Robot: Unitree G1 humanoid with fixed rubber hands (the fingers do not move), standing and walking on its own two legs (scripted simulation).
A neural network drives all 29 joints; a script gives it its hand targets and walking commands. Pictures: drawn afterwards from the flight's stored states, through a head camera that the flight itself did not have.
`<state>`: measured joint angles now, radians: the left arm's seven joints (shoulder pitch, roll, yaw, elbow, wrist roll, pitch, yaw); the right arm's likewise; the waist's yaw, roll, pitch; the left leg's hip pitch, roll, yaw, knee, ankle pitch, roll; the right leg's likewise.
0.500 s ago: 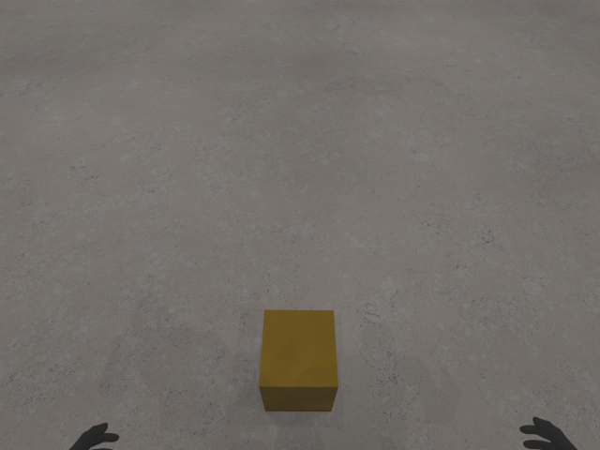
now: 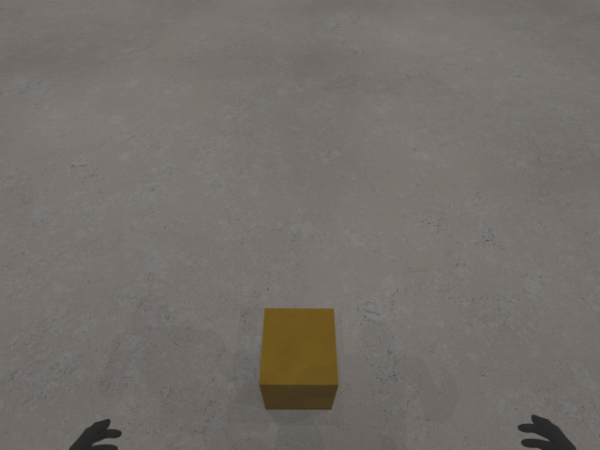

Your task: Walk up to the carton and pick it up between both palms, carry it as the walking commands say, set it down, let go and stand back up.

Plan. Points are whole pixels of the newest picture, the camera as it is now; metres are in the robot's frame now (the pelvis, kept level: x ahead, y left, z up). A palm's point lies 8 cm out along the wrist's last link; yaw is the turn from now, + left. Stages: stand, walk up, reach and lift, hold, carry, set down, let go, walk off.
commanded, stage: reach and lift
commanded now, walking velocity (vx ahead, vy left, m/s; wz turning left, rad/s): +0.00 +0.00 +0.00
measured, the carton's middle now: (298, 360) +0.46 +0.02 -0.62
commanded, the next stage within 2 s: none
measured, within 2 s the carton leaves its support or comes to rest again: neither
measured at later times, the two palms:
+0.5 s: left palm (142, 398) +0.22 +0.26 -0.12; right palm (483, 393) +0.23 -0.26 -0.13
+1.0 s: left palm (178, 328) +0.35 +0.24 -0.16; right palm (416, 316) +0.38 -0.19 -0.16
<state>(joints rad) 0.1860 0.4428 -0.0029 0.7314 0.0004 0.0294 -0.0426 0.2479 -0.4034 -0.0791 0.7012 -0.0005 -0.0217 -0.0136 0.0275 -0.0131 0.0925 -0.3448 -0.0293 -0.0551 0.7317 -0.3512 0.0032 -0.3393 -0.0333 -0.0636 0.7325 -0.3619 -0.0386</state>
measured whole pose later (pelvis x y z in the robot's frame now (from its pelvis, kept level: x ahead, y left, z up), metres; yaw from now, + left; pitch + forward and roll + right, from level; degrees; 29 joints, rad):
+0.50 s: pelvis +0.01 -0.02 -0.02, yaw -1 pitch +10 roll +0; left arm -0.07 0.35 0.05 0.63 0.00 0.05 -0.05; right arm -0.11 -0.22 -0.11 0.68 0.00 0.06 -0.03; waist 0.03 -0.02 0.16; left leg -0.63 -0.01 -0.06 0.86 -0.40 -0.03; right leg -0.64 -0.02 -0.06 0.88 -0.40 -0.02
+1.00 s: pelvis -0.04 -0.01 -0.06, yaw -1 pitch +28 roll +0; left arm -0.67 0.35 0.11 0.74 0.00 0.15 -0.04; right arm -0.72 -0.21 -0.11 0.70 0.00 0.22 -0.08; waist 0.04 -0.03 0.09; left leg -1.16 -0.01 -0.05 1.00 -0.33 -0.03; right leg -1.16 -0.02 -0.06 0.99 -0.32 -0.02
